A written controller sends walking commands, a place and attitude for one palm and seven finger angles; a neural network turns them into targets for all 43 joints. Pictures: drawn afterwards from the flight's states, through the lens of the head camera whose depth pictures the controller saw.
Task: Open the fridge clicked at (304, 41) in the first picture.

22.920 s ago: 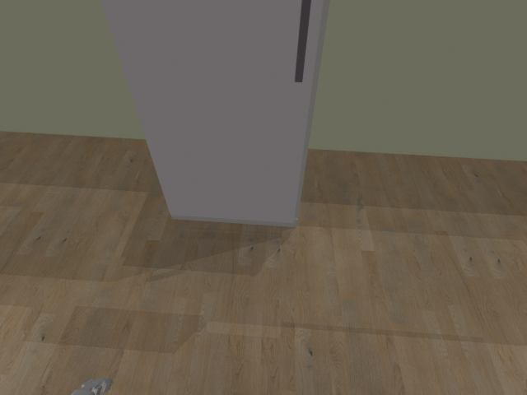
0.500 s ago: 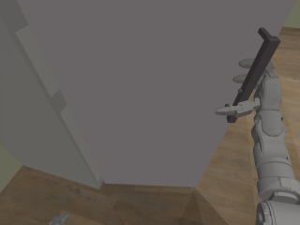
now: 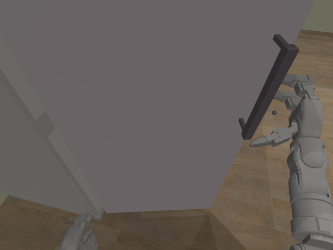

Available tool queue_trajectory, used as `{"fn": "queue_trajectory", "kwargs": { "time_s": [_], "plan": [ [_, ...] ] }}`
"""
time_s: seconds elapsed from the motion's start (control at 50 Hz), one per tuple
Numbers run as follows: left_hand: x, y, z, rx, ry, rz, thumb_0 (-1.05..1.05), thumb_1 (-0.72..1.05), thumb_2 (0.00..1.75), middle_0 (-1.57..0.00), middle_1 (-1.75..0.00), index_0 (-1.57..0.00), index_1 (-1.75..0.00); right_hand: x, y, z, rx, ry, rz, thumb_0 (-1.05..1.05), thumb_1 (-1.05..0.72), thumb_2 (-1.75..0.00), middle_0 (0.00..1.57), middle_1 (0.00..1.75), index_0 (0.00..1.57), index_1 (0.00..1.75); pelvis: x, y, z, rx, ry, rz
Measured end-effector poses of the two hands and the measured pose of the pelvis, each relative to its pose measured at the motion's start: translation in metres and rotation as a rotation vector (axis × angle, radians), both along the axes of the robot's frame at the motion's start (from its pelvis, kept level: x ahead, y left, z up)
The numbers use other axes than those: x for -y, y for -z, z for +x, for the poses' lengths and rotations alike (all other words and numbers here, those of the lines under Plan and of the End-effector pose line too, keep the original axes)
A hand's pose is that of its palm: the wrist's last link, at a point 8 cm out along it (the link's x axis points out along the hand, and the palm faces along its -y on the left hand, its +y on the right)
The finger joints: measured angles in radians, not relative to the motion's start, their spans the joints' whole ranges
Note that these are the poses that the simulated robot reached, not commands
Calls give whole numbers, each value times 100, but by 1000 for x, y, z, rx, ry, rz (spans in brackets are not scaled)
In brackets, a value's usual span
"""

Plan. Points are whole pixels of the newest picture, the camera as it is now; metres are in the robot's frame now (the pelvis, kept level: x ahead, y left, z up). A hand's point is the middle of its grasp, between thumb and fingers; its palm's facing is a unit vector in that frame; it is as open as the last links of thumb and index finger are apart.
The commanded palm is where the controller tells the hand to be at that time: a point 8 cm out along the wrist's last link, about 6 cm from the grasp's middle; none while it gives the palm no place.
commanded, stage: slip the hand off the handle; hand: right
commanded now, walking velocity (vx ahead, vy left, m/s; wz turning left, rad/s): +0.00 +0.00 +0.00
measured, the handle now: (260, 94) +0.43 -0.19 +0.18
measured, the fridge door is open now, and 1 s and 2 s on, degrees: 74 74 74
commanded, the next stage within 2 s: draw the hand back to the body in 1.02 s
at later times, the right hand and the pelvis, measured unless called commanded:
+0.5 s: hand (295, 122) +0.35 -0.24 +0.17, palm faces +0.16 +0.98 -0.15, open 14.7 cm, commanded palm +0.31 -0.28 +0.17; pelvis +0.00 -0.01 +0.00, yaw +0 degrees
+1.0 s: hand (315, 161) +0.26 -0.24 +0.17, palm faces +0.19 +0.97 -0.16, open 14.7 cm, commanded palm +0.22 -0.29 +0.17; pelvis -0.02 +0.00 +0.00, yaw -1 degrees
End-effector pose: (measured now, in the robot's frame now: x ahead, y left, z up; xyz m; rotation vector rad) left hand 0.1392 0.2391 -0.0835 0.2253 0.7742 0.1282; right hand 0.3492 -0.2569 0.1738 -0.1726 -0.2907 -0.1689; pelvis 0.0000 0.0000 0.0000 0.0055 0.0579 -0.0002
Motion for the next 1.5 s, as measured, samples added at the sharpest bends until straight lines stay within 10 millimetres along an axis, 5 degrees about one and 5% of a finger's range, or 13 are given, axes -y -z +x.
{"fn": "queue_trajectory", "kwargs": {
  "time_s": [0.36, 0.52, 0.88, 1.1, 1.32, 1.5],
  "plan": [
    [-1, 8, -19, -65, -34, 28, 1, 90, 90, -20, -30, -20, -30, 37, -2, -5, -6, -16, -7, -2, 56, -20, 25, 115, 25, 116, 9, 3, 4, -12, 5, 9],
    [2, 10, -28, -58, -40, 11, 1, 90, 90, -20, -30, -20, -30, 36, 1, -27, -1, -34, -4, -2, 56, -20, 25, 115, 25, 116, 10, 3, 1, -2, -2, 8],
    [16, -13, 23, 150, 82, -2, 1, 90, 90, -20, -30, -20, -30, 35, -2, -102, 20, 8, -16, -2, 56, -20, 25, 115, 25, 116, 0, 2, -14, 51, 22, 5],
    [15, -17, 28, 187, 114, 1, 1, 90, 90, -20, -30, -20, -30, 39, 0, -135, 12, 16, -18, -2, 56, -20, 25, 115, 26, 116, -6, 2, -16, 67, 29, 4],
    [15, -22, 28, 224, 82, -3, 2, 90, 90, -20, -30, -20, -30, 46, 9, -125, -244, -113, 114, -2, 56, -20, 25, 115, 25, 116, -3, -3, -11, 96, 35, 6],
    [25, -40, 44, 315, 109, -32, 1, 90, 90, -20, -30, -20, -30, 55, -3, -146, -210, -93, 142, -2, 56, -20, 25, 115, 25, 115, 2, -5, -6, 108, 24, 5]
  ]
}}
